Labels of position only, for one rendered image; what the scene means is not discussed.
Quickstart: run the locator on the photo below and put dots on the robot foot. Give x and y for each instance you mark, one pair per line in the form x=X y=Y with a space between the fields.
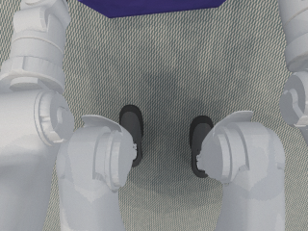
x=199 y=129
x=130 y=118

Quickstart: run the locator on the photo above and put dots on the robot right foot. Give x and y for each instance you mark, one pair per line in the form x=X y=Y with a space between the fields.
x=199 y=129

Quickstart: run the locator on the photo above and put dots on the robot left foot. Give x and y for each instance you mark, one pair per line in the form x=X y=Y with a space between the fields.
x=130 y=118

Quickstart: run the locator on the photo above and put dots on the robot left upper arm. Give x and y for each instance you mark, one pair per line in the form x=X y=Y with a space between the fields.
x=33 y=125

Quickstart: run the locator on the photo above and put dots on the robot right upper arm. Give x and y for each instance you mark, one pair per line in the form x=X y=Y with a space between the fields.
x=293 y=103

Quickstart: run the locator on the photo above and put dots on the robot left forearm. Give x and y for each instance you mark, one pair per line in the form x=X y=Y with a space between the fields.
x=37 y=47

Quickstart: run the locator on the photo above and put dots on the robot right forearm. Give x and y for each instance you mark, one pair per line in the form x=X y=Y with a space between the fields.
x=294 y=19

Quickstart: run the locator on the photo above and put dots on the carton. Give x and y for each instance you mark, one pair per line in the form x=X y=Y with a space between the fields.
x=125 y=8

